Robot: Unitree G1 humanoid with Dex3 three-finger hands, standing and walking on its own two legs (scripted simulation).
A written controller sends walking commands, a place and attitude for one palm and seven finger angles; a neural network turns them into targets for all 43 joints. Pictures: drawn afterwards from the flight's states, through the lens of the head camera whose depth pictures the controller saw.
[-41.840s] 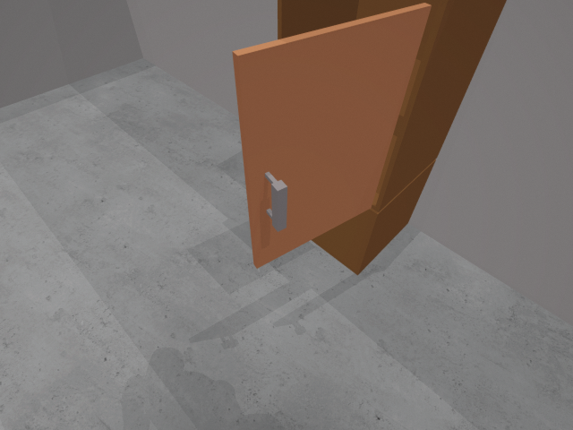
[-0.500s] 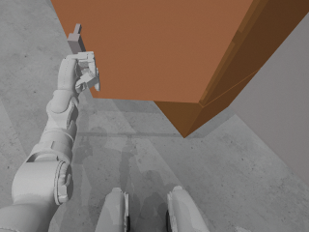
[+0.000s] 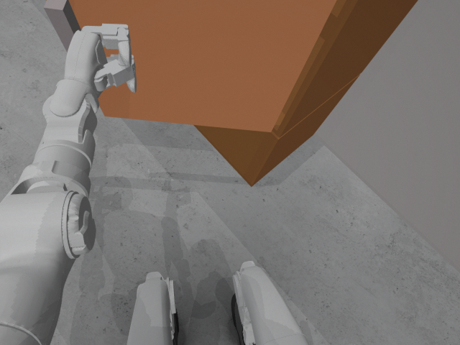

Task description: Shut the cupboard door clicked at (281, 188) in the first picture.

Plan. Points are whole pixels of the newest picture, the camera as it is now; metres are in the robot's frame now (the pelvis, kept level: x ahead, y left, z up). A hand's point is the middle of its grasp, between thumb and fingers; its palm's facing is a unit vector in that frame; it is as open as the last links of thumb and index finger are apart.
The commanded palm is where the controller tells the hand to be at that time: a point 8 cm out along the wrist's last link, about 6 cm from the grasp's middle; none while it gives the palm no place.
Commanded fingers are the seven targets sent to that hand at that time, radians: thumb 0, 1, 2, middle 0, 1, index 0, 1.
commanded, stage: push the door shut along its arc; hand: left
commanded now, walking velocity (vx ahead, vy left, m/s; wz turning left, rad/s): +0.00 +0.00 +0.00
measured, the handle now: (78, 33) +0.61 +0.17 +0.08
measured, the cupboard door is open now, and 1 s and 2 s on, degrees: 46 40 40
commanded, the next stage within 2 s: pull the fist back off the door in 0.54 s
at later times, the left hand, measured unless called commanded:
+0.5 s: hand (142, 46) +0.59 +0.08 +0.08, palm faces -0.34 -0.94 -0.05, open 2.9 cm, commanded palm +0.61 +0.10 +0.07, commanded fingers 0.00 0.90 0.90 -1.30 -1.50 -1.30 -1.50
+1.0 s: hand (159, 45) +0.60 +0.05 +0.07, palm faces +0.01 -1.00 -0.06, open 3.1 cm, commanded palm +0.57 +0.09 +0.07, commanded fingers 0.00 0.90 0.90 -1.30 -1.50 -1.30 -1.50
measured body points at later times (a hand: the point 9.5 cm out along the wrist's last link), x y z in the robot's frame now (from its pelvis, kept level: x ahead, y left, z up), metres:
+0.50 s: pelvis +0.00 +0.00 -0.02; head +0.20 +0.02 +0.39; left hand +0.60 +0.13 +0.09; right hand -0.03 -0.26 -0.12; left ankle +0.06 +0.12 -0.58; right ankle +0.05 -0.14 -0.58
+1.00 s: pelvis +0.00 +0.00 -0.01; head +0.19 +0.01 +0.40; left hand +0.60 +0.11 +0.08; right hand -0.04 -0.23 -0.12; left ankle +0.06 +0.12 -0.58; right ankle +0.05 -0.14 -0.58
